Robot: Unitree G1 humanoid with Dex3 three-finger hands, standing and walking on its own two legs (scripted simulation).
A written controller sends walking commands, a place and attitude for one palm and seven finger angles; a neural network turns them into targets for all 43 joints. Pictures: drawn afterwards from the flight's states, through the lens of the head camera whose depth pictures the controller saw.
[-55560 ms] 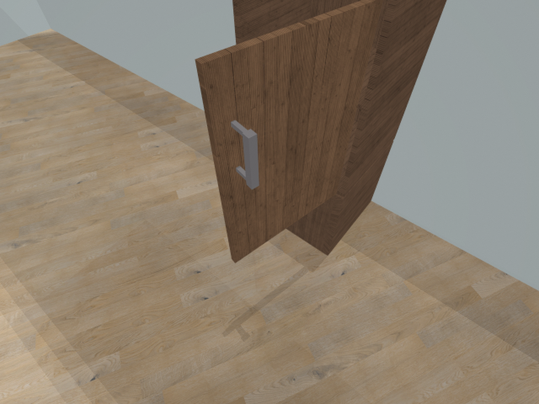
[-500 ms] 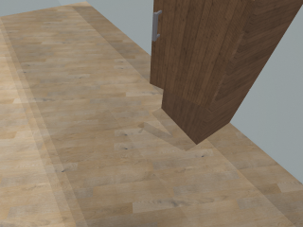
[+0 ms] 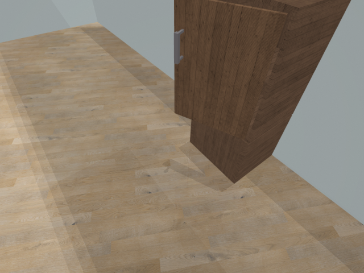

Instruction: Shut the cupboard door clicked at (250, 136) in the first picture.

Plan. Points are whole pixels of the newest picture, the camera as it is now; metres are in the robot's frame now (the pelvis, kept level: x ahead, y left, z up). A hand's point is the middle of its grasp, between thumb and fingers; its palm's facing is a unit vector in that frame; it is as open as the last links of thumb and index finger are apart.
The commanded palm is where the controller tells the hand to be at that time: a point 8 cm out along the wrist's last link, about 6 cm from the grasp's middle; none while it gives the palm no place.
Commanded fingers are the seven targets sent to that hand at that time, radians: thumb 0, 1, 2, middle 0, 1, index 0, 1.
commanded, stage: let the arm hang, fingers relaxed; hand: left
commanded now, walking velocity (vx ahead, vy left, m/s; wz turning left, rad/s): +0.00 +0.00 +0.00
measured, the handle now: (179, 46) +0.96 +0.06 +0.06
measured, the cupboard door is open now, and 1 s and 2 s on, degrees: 23 23 23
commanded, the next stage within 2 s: look to check the result in 0.10 s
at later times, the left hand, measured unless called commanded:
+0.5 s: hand out of the picture +0.01 +0.18 -0.17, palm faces +0.02 -0.98 -0.22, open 7.3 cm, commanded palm none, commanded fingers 0.00 0.90 0.90 -0.20 -0.30 -0.20 -0.30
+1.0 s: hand out of the picture +0.05 +0.18 -0.18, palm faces +0.09 -0.97 -0.23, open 7.3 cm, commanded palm none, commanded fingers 0.00 0.90 0.90 -0.20 -0.30 -0.20 -0.30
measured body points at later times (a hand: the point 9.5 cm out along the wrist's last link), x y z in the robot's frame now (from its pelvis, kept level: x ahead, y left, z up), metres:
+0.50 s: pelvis +0.02 -0.01 +0.00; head +0.03 -0.01 +0.45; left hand +0.01 +0.23 -0.15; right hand +0.03 -0.24 -0.16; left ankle +0.04 +0.10 -0.74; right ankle +0.01 -0.13 -0.74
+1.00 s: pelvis +0.02 -0.01 -0.01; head +0.05 -0.01 +0.44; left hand +0.04 +0.23 -0.16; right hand +0.05 -0.25 -0.16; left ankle +0.04 +0.10 -0.74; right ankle +0.01 -0.13 -0.74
